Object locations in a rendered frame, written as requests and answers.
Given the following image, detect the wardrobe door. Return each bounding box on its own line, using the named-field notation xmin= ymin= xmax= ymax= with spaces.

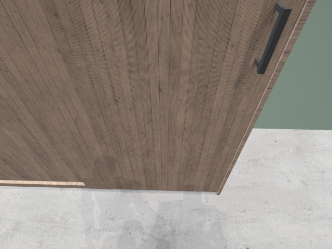
xmin=0 ymin=0 xmax=307 ymax=192
xmin=0 ymin=59 xmax=83 ymax=182

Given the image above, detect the handle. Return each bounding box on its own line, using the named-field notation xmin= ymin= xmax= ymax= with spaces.
xmin=254 ymin=3 xmax=292 ymax=74

